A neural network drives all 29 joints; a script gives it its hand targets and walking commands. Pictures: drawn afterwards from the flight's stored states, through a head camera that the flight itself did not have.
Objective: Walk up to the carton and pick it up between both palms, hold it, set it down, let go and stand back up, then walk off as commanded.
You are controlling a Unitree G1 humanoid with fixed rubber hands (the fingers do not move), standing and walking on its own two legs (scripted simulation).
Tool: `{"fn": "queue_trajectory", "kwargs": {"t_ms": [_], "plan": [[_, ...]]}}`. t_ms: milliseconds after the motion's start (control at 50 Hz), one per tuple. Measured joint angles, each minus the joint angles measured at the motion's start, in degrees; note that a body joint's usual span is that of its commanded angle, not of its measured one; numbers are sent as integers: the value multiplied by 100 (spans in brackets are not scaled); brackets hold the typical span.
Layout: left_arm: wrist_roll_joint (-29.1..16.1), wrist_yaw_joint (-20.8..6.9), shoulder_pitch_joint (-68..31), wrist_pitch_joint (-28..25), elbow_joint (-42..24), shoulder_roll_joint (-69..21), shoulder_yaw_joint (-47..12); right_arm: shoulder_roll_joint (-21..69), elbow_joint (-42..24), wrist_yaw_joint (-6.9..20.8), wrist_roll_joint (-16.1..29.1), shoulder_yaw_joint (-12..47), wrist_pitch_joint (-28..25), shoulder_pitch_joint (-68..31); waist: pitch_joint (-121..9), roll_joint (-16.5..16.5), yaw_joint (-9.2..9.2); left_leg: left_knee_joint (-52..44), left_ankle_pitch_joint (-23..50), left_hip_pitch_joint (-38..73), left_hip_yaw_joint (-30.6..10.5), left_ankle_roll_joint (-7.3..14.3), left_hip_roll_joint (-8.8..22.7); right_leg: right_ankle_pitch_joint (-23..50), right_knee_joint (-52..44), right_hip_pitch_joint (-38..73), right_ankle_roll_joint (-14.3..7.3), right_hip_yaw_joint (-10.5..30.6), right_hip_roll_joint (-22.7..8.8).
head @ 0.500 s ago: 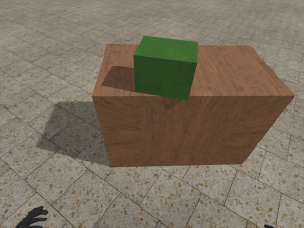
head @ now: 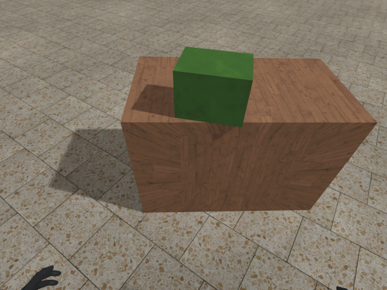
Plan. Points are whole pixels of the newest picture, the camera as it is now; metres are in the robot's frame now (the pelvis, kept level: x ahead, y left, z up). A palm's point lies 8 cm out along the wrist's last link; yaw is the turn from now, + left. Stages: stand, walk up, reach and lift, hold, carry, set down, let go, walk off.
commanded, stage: walk up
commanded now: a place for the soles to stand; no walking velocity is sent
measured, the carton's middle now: (213, 86) +0.80 -0.09 +0.01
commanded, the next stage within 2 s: none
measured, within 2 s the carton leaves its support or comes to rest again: neither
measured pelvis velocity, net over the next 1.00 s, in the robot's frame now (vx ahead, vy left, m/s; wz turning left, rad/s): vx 0.00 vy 0.00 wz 0.01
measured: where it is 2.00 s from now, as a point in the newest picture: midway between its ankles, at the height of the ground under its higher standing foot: outside the picture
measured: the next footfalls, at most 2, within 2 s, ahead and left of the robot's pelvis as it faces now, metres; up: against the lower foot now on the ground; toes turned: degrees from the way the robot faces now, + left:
none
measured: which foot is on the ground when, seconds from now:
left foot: down 0.00-1.00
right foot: down 0.00-1.00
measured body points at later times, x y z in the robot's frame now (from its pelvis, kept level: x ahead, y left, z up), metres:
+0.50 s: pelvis +0.01 +0.00 +0.00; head +0.01 +0.00 +0.45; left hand +0.15 +0.33 -0.06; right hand +0.11 -0.33 -0.09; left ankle +0.05 +0.13 -0.72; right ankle +0.04 -0.11 -0.72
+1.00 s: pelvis +0.00 +0.00 +0.00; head +0.00 -0.01 +0.45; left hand +0.14 +0.33 -0.06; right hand +0.11 -0.33 -0.09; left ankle +0.05 +0.13 -0.72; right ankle +0.04 -0.11 -0.72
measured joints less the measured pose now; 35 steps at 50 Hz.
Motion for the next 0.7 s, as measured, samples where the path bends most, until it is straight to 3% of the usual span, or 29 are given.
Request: {"fn": "queue_trajectory", "kwargs": {"t_ms": [140,600,700], "plan": [[0,0,1,-31,1,0,0,1,3,9,0,-6,11,-49,0,11,1,92,-55,-28,0,0,-15,221,0,1,0,-3,-10],[0,0,-3,8,3,0,0,0,4,0,0,-7,16,-16,-7,39,0,20,-45,-19,-11,13,-19,-92,15,2,17,-11,-28],[0,0,5,-51,17,0,0,1,-2,8,0,-7,40,-86,-14,46,1,115,-114,-48,-10,5,-26,190,-8,2,17,-10,-31]]}}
